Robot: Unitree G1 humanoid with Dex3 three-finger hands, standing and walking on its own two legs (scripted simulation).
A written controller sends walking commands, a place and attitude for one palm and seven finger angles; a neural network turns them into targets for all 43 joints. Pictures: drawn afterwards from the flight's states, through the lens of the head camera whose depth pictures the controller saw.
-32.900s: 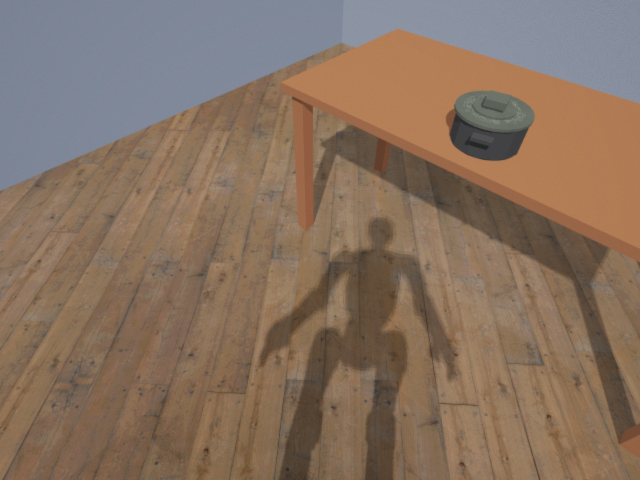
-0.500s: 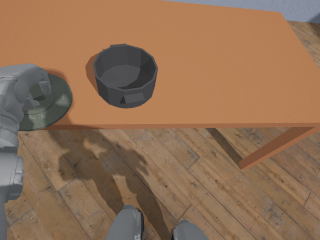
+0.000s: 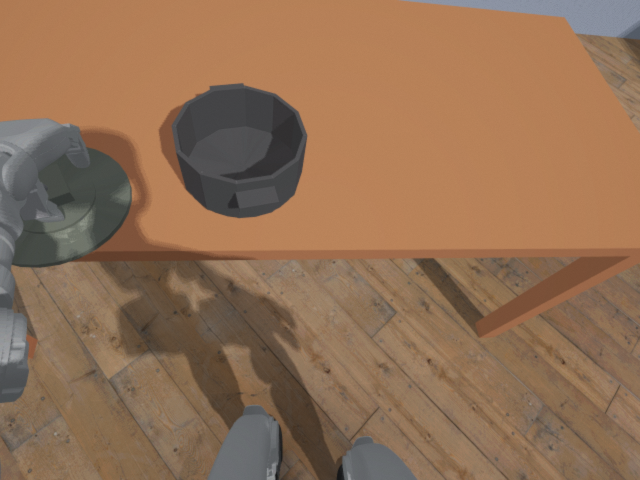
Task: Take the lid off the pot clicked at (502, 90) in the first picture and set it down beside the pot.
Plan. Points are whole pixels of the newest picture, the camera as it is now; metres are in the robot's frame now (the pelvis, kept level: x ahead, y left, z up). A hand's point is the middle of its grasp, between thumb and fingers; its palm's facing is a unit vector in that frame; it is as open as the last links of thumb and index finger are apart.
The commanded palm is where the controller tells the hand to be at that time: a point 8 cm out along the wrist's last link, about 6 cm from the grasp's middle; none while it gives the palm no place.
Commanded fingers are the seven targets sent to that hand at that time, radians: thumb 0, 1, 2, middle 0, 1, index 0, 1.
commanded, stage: open the fingers wide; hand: left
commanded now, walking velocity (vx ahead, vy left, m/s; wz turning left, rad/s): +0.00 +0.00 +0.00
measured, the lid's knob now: (44, 189) +0.47 +0.35 +0.00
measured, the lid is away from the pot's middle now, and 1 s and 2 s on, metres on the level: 0.26 0.26 0.26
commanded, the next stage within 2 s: raise the empty hand in 0.22 s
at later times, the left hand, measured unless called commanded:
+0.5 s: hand (42, 175) +0.47 +0.34 +0.04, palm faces -0.43 -0.11 -0.89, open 11.0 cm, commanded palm +0.50 +0.32 +0.11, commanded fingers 0.00 -0.03 0.68 -0.36 -0.84 -0.36 -0.84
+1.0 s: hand (19, 140) +0.47 +0.33 +0.10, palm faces -0.41 -0.12 -0.91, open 11.0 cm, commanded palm +0.49 +0.33 +0.16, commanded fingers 0.00 -0.03 0.68 -0.36 -0.84 -0.36 -0.84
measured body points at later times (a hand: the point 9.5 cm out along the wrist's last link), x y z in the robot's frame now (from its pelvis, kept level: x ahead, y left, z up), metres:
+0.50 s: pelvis +0.02 -0.01 +0.01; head +0.13 +0.04 +0.44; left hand +0.48 +0.34 +0.09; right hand +0.05 -0.30 -0.09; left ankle +0.11 +0.04 -0.67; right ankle +0.00 -0.18 -0.67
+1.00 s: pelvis +0.03 -0.02 +0.02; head +0.12 +0.01 +0.46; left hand +0.49 +0.34 +0.15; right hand +0.08 -0.30 -0.09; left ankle +0.11 +0.04 -0.67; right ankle +0.00 -0.18 -0.67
